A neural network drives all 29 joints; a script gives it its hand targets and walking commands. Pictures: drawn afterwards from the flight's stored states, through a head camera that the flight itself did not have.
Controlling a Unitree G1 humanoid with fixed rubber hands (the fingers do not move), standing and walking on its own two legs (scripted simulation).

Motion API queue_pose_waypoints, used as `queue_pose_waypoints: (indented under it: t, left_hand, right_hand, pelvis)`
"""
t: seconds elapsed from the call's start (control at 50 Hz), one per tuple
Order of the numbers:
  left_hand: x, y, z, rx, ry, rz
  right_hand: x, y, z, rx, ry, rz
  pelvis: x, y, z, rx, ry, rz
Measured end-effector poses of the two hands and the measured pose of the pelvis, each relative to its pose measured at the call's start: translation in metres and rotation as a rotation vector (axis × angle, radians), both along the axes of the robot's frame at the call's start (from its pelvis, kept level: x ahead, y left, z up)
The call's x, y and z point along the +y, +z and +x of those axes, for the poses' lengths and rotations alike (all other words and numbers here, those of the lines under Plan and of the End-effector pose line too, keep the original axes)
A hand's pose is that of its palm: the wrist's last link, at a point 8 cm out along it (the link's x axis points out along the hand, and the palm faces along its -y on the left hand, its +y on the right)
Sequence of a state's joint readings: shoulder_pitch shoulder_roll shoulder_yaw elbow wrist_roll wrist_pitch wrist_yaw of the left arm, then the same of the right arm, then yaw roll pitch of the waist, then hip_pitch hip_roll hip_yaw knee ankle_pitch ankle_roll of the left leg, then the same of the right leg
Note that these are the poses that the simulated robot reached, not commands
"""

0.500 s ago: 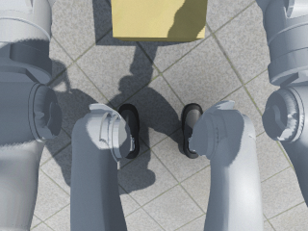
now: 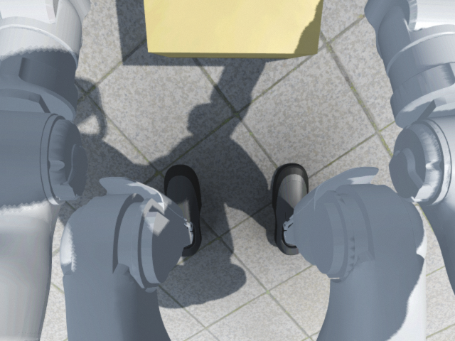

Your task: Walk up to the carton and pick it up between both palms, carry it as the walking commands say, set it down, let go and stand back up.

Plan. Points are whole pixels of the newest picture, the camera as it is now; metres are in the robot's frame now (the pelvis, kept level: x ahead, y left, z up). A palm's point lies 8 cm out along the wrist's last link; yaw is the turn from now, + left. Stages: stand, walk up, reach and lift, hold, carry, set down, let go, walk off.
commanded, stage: reach and lift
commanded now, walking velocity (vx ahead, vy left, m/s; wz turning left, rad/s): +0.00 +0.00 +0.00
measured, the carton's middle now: out of the picture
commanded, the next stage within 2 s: none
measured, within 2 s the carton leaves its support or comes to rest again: leaves its support in 1.66 s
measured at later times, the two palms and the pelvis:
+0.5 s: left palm out of the picture +0.57 +0.19 -0.18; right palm out of the picture +0.56 -0.16 -0.19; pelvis -0.01 +0.00 +0.00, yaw +0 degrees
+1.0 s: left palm out of the picture +0.57 +0.16 -0.19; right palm out of the picture +0.56 -0.15 -0.20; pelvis +0.01 -0.01 +0.00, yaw +0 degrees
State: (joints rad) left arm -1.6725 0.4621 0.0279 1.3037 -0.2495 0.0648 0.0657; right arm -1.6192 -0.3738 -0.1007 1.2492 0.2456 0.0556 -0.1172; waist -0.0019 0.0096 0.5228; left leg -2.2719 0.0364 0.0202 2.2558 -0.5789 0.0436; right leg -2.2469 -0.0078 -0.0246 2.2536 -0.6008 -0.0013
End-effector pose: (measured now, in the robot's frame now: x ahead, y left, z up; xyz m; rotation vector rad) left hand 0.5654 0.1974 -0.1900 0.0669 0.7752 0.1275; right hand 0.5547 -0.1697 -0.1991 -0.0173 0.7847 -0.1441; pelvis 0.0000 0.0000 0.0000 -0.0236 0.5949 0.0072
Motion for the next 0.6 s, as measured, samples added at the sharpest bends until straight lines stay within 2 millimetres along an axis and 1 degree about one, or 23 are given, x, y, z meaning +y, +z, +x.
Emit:
queue_pose_waypoints:
  t: [0.06, 0.14, 0.24, 0.32, 0.46, 0.54, 0.6]
  left_hand:
    - [-0.001, -0.008, 0.001, -0.008, 0.004, -0.004]
    - [-0.002, -0.012, 0.003, -0.023, 0.003, -0.011]
    - [-0.003, -0.008, 0.002, -0.026, -0.007, -0.001]
    - [-0.005, 0.000, 0.000, -0.031, -0.015, 0.003]
    - [-0.007, 0.011, 0.001, -0.033, -0.016, -0.005]
    - [-0.013, 0.011, 0.001, -0.026, -0.042, -0.017]
    - [-0.024, 0.005, 0.001, -0.016, -0.066, -0.043]
  right_hand:
    - [-0.003, -0.005, 0.003, -0.005, 0.001, -0.013]
    - [-0.004, -0.004, 0.007, -0.019, 0.005, -0.021]
    - [0.000, 0.000, 0.008, -0.028, 0.004, -0.003]
    - [0.005, 0.001, 0.005, -0.022, 0.006, 0.014]
    - [0.012, 0.009, 0.001, -0.025, 0.019, 0.018]
    - [0.017, 0.011, 0.002, -0.022, 0.038, 0.023]
    - [0.020, 0.010, 0.003, -0.021, 0.049, 0.022]
  pelvis:
    - [-0.001, -0.004, 0.004, 0.004, 0.001, -0.001]
    - [-0.003, -0.007, 0.006, 0.002, -0.002, 0.001]
    - [-0.003, -0.007, 0.005, -0.006, -0.005, 0.000]
    - [-0.002, -0.006, 0.002, -0.014, -0.005, 0.002]
    - [-0.001, -0.005, -0.004, -0.028, -0.002, 0.003]
    - [0.000, -0.004, -0.006, -0.024, -0.001, 0.003]
    - [0.000, -0.002, -0.006, -0.014, -0.002, 0.000]
